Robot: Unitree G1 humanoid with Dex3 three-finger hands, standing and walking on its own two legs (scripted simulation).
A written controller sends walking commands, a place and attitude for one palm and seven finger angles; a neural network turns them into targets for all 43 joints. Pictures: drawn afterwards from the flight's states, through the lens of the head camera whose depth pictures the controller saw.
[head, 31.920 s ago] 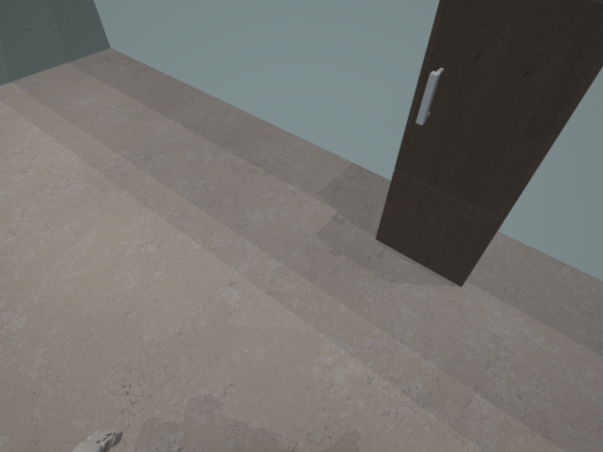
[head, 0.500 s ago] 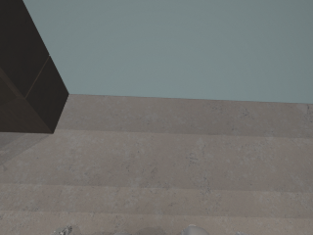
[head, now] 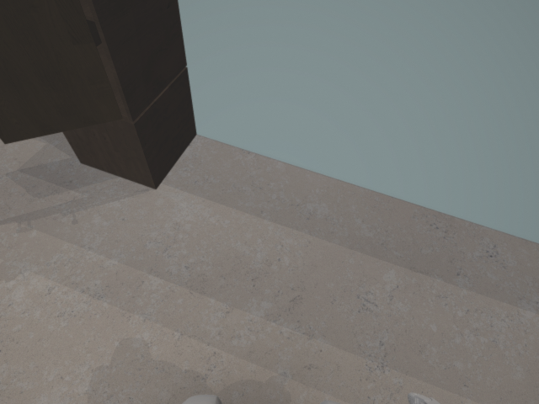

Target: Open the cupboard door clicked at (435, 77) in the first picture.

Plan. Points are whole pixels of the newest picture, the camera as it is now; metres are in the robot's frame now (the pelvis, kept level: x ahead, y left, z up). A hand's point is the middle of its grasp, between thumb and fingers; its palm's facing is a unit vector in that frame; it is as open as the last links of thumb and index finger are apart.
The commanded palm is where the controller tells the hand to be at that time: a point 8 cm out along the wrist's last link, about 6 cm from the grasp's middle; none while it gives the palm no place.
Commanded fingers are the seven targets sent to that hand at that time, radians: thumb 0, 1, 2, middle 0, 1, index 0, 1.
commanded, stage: turn to face it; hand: left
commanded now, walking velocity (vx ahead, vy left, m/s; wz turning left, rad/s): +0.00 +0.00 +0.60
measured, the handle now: out of the picture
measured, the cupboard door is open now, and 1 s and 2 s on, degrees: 45 45 45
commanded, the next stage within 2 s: take the last steps up to it in 0.66 s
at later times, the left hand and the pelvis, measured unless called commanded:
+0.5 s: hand out of the picture +0.05 +0.16 -0.14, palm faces +0.27 -0.93 -0.27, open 7.4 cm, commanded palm none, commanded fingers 0.00 0.90 0.90 -0.20 -0.30 -0.20 -0.30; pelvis +0.01 -0.05 +0.02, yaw +17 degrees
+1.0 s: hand out of the picture -0.02 +0.18 -0.15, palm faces +0.48 -0.84 -0.25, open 7.4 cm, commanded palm none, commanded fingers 0.00 0.90 0.90 -0.20 -0.30 -0.20 -0.30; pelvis +0.03 -0.04 +0.00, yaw +26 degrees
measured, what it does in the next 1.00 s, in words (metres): steps on the spot, turning left: right foot, then left foot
